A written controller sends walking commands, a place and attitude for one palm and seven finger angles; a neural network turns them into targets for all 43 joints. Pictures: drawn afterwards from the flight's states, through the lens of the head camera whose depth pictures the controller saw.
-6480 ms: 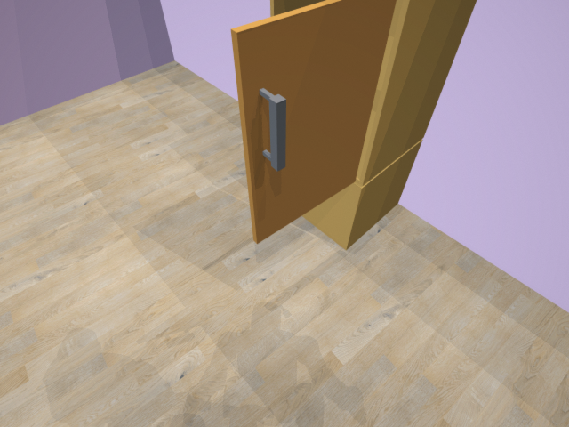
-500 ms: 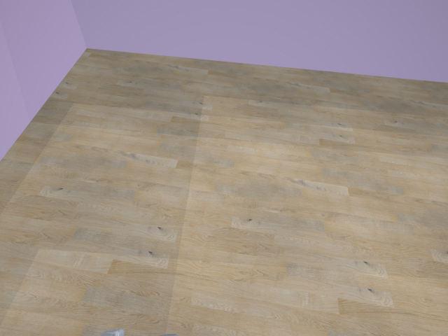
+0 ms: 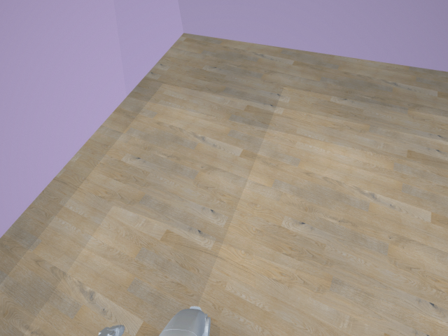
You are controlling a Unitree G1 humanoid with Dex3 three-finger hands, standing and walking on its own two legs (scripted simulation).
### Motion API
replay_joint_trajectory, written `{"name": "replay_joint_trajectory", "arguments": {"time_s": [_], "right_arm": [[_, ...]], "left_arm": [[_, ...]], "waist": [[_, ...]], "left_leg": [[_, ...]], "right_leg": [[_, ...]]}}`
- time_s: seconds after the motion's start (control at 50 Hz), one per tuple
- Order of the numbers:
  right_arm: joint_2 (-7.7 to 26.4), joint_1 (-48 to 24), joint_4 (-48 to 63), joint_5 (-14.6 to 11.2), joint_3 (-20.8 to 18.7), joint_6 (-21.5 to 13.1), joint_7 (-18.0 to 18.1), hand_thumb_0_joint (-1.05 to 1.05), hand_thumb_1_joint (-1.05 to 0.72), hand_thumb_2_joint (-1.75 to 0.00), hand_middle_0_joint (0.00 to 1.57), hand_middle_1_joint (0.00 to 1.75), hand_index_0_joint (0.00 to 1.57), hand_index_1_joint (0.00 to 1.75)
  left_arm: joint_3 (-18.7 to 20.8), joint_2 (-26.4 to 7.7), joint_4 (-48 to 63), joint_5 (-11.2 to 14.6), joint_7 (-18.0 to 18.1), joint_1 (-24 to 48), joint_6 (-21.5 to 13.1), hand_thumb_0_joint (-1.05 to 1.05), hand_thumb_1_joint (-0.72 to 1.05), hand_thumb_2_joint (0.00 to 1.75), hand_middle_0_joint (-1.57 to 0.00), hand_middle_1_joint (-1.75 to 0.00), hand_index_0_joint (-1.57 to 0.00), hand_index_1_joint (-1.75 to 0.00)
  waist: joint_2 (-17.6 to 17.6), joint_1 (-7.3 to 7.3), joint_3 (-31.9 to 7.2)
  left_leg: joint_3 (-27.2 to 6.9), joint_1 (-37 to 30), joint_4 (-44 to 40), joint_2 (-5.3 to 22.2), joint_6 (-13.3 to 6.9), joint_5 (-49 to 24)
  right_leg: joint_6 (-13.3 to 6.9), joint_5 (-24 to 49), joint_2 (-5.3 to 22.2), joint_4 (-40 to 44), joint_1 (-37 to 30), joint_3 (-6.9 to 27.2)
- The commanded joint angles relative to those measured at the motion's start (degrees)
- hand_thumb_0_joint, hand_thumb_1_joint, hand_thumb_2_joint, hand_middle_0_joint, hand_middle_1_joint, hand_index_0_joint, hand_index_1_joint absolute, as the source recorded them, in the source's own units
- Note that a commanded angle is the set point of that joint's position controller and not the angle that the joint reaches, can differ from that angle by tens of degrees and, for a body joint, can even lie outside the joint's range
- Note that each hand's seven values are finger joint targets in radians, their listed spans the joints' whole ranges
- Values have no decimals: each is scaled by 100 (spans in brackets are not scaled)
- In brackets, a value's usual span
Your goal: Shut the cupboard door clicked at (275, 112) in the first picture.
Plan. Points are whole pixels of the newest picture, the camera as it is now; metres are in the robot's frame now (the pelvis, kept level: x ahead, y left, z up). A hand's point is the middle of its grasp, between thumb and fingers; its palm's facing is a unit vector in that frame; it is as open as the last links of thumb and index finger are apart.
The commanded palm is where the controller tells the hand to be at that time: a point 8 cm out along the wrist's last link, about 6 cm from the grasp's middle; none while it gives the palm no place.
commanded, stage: walk to a spot facing it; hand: left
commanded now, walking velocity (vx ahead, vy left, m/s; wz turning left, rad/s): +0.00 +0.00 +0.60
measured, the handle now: out of the picture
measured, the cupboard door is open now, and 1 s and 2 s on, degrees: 85 85 85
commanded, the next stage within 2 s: none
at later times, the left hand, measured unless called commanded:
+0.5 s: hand out of the picture +0.02 +0.24 -0.16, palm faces +0.32 -0.91 -0.25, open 7.4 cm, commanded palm none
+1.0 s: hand out of the picture -0.03 +0.15 -0.16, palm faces +0.59 -0.77 -0.24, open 7.3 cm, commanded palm none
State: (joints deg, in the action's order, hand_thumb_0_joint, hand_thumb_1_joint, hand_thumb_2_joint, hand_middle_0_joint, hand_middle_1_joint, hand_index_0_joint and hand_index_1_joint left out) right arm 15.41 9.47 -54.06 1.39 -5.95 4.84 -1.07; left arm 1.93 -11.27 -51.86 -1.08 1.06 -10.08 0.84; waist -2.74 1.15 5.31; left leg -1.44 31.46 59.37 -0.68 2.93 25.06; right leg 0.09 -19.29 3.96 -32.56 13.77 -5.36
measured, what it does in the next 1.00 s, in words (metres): steps on the spot, turning left: left foot, then right foot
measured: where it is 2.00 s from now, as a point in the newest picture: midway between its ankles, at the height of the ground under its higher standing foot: outside the picture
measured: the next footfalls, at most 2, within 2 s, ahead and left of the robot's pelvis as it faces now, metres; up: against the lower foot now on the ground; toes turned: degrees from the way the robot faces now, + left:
left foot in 0.28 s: +0.03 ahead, +0.12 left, +0.00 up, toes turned +17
right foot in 0.68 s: +0.10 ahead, -0.13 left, +0.00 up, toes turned +22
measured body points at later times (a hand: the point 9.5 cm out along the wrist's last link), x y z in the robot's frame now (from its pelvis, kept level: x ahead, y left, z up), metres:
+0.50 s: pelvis +0.00 +0.00 +0.00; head +0.05 +0.03 +0.45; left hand +0.00 +0.29 -0.14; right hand +0.18 -0.21 -0.13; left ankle -0.01 +0.11 -0.73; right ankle +0.03 -0.16 -0.66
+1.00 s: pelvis +0.03 -0.04 +0.00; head +0.08 -0.01 +0.45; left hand -0.06 +0.19 -0.14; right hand +0.25 -0.21 -0.14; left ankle -0.04 +0.07 -0.70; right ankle +0.06 -0.15 -0.73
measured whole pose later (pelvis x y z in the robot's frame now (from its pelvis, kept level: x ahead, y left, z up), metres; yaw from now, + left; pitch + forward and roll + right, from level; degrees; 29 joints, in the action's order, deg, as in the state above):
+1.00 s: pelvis +0.03 -0.04 +0.00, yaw +37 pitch +0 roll +2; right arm 14.1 7.2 -54.2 0.9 -4.5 4.9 -1.6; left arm 2.0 -11.2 -51.2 -1.3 1.0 -11.9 0.0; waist 1.3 0.4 7.6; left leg 4.3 23.2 47.5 2.1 4.1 24.9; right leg 0.2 -19.7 7.4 -30.8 10.3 -13.5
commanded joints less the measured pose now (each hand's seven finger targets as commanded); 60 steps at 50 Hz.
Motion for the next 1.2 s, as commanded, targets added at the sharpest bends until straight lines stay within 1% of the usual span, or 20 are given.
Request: {"name": "replay_joint_trajectory", "arguments": {"time_s": [0.0, 0.14, 0.22, 0.24, 0.26, 0.28, 0.38, 0.54, 0.6, 0.62, 0.64, 0.66, 0.68, 0.76, 0.94, 1.02, 1.04, 1.06, 1.08, 1.18], "right_arm": [[237, -282, 518, -59, 1, -122, -79, 0, -90, -90, 20, 30, 20, 30], [78, -823, 683, -85, 154, -219, -91, 0, -90, -90, 20, 30, 20, 30], [450, -46, 538, -56, 62, -280, -52, 0, -90, -90, 20, 30, 20, 30], [977, 347, 474, -15, -78, -328, -16, 0, -90, -90, 20, 30, 20, 30], [1521, 834, 379, -28, -220, -321, 41, 0, -90, -90, 20, 30, 20, 30], [1508, 953, 249, -41, -196, -283, 71, 0, -90, -90, 20, 30, 20, 30], [973, -215, 575, -14, -27, -350, 163, 0, -90, -90, 20, 30, 20, 30], [997, 24, 530, 29, -100, -310, 120, 0, -90, -90, 20, 30, 20, 30], [974, -204, 608, -17, -128, -278, 116, 0, -90, -90, 20, 30, 20, 30], [827, -276, 660, -56, -118, -273, 108, 0, -90, -90, 20, 30, 20, 30], [446, -187, 724, -118, -73, -282, 74, 0, -90, -90, 20, 30, 20, 30], [316, -325, 854, -97, -49, -290, 65, 0, -90, -90, 20, 30, 20, 30], [533, -265, 792, -43, -69, -255, 36, 0, -90, -90, 20, 30, 20, 30], [338, -50, 451, -33, -20, -118, -43, 0, -90, -90, 20, 30, 20, 30], [74, -673, 580, -82, 151, -187, -87, 0, -90, -90, 20, 30, 20, 30], [321, -25, 495, -64, 77, -255, -64, 0, -90, -90, 20, 30, 20, 30], [743, 440, 397, -30, -30, -307, -43, 0, -90, -90, 20, 30, 20, 30], [1401, 886, 356, 0, -199, -336, 13, 0, -90, -90, 20, 30, 20, 30], [1487, 1112, 202, -39, -202, -290, 69, 0, -90, -90, 20, 30, 20, 30], [903, -29, 526, -22, -6, -375, 191, 0, -90, -90, 20, 30, 20, 30]], "left_arm": [[230, -944, 368, -22, 99, -35, -174, 0, 90, 90, -20, -30, -20, -30], [377, -1286, 149, -72, 84, -767, -175, 0, 90, 90, -20, -30, -20, -30], [398, -1324, 207, 19, 20, -432, -148, 0, 90, 90, -20, -30, -20, -30], [363, -1095, 375, 54, -10, -368, -118, 0, 90, 90, -20, -30, -20, -30], [221, -687, 654, 76, -23, 43, -84, 0, 90, 90, -20, -30, -20, -30], [241, -856, 736, 18, 24, 271, 22, 0, 90, 90, -20, -30, -20, -30], [313, -796, 368, -23, -63, 45, 124, 0, 90, 90, -20, -30, -20, -30], [258, -667, 539, 13, -38, 289, 65, 0, 90, 90, -20, -30, -20, -30], [281, -728, 449, 46, -13, -201, -24, 0, 90, 90, -20, -30, -20, -30], [329, -866, 384, 44, 16, -489, -77, 0, 90, 90, -20, -30, -20, -30], [435, -1335, 355, -42, 72, -677, -145, 0, 90, 90, -20, -30, -20, -30], [467, -1693, 406, -72, 99, -641, -139, 0, 90, 90, -20, -30, -20, -30], [379, -1540, 456, -30, 112, -436, -135, 0, 90, 90, -20, -30, -20, -30], [215, -865, 586, 21, 100, 167, -165, 0, 90, 90, -20, -30, -20, -30], [383, -1200, 292, -65, 94, -622, -159, 0, 90, 90, -20, -30, -20, -30], [429, -1287, 289, -2, 32, -345, -126, 0, 90, 90, -20, -30, -20, -30], [406, -1120, 389, 41, 7, -271, -94, 0, 90, 90, -20, -30, -20, -30], [270, -680, 668, 86, -37, -31, -63, 0, 90, 90, -20, -30, -20, -30], [248, -781, 776, 20, 13, 323, 32, 0, 90, 90, -20, -30, -20, -30], [322, -801, 384, -20, -52, 101, 118, 0, 90, 90, -20, -30, -20, -30]], "waist": [[1589, -31, -394], [1407, -434, -798], [1016, 92, -1051], [-142, 321, -1386], [-1522, 604, -1441], [-738, 546, -1406], [-556, -29, -634], [-667, 60, -745], [-682, -191, -883], [-291, -350, -1009], [1078, -437, -1137], [2186, -509, -911], [1659, -356, -767], [1544, 31, -487], [1415, -383, -684], [1150, 56, -912], [119, 317, -1205], [-1651, 571, -1328], [-987, 606, -1437], [-537, 1, -701]], "left_leg": [[279, 414, 591, 267, 155, -96], [871, -439, -1693, 117, 71, 65], [843, -2277, -3308, 103, -174, -1525], [-484, -3428, -3448, 1173, -666, -3065], [-2263, -3756, -3632, 2540, -1574, -5501], [-1887, -3474, -3540, 2644, -1800, -5138], [-1084, -1996, -4082, 1399, -1094, -2275], [-1536, -1877, -3900, 1229, -1170, -2278], [-1603, -1351, -3391, 1026, -982, -2602], [-1484, -883, -3043, 753, -744, -2117], [-794, 138, -2004, 111, -323, -684], [-12, 559, -472, -383, -16, 1069], [-309, 381, 523, -39, -91, 957], [56, 361, 1120, 258, 141, -133], [783, -458, -1483, 190, 74, 81], [856, -1952, -3025, 90, -125, -1097], [-4, -2980, -3454, 723, -436, -2263], [-2259, -3645, -3718, 2368, -1361, -4649], [-2246, -3463, -3647, 2626, -1748, -4998], [-1197, -2203, -4055, 1417, -1130, -2775]], "right_leg": [[-502, 3237, 1369, 1176, -713, 436], [-564, 4541, 1670, 491, -1573, 108], [-80, 3852, 1526, -681, -512, -403], [290, 1950, 1009, -1798, 778, -676], [560, -1899, 294, -3093, 2024, -400], [439, -1883, 390, -3526, 2071, 339], [470, -371, 223, -3332, 1731, 523], [455, -570, -184, -1399, 969, 379], [401, 130, -379, 1, -196, 291], [367, 633, -185, 891, -947, 415], [18, 519, 1084, 1663, -1819, 1654], [-640, 1291, 2443, 1854, -1357, 2831], [-859, 1517, 2420, 1687, -714, 2379], [-547, 2946, 1391, 1273, -653, 654], [-611, 4125, 1706, 681, -1402, 44], [-211, 3373, 1631, -254, -587, -402], [117, 2178, 1277, -1324, 348, -662], [562, -1771, 357, -2789, 1969, -618], [438, -2007, 327, -3410, 2086, 240], [476, -332, 268, -3573, 1864, 582]]}}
